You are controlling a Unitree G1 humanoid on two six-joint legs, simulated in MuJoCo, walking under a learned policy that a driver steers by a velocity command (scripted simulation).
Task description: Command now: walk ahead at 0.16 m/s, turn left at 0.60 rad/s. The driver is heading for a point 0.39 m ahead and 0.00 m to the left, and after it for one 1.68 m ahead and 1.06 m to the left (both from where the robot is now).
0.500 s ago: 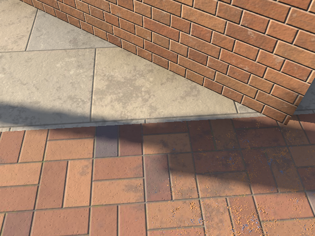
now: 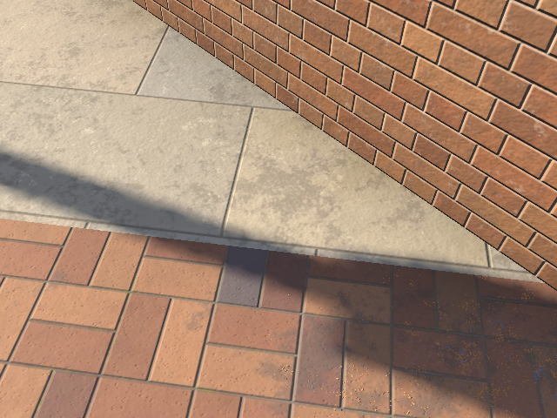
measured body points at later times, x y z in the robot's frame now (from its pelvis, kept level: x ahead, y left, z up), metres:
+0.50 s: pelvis +0.13 +0.01 +0.00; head +0.16 +0.01 +0.45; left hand +0.02 +0.26 -0.13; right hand +0.38 -0.17 -0.11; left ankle +0.20 +0.15 -0.72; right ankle +0.01 -0.13 -0.74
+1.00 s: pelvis +0.30 +0.08 +0.00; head +0.33 +0.09 +0.45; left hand +0.35 +0.38 -0.11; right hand +0.43 -0.17 -0.13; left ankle +0.22 +0.14 -0.74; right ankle +0.42 +0.01 -0.71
